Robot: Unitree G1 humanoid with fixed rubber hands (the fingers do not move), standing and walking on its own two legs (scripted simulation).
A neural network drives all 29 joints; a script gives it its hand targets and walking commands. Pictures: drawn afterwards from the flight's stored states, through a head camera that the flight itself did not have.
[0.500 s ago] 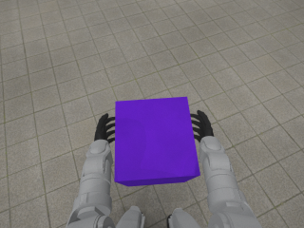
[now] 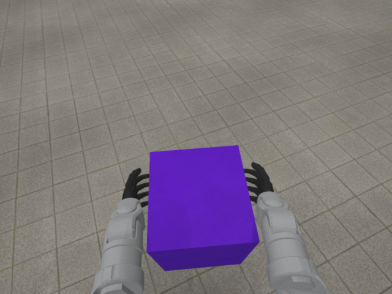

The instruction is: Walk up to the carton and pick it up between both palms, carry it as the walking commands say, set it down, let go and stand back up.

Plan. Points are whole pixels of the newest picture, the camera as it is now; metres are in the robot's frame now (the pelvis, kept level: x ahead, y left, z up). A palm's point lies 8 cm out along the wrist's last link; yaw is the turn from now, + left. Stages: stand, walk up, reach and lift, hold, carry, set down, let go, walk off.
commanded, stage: reach and lift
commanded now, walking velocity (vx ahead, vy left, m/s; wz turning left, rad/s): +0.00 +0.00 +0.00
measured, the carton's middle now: (198, 212) +0.32 +0.01 -0.08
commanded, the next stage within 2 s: hold in 1.50 s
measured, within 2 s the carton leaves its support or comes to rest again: neither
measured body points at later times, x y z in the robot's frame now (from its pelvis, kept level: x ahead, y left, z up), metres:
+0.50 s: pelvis +0.00 +0.00 +0.01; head -0.05 +0.00 +0.46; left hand +0.30 +0.15 +0.05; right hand +0.31 -0.14 +0.05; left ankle +0.03 +0.12 -0.73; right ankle +0.01 -0.12 -0.73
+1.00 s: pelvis +0.00 +0.00 +0.01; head -0.06 +0.00 +0.46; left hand +0.31 +0.14 +0.05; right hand +0.31 -0.15 +0.06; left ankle +0.03 +0.12 -0.73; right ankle +0.01 -0.12 -0.73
